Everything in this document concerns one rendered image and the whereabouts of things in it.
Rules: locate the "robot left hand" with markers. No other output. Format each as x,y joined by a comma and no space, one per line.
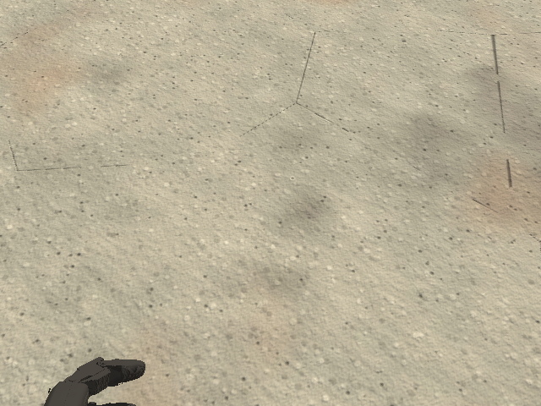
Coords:
93,377

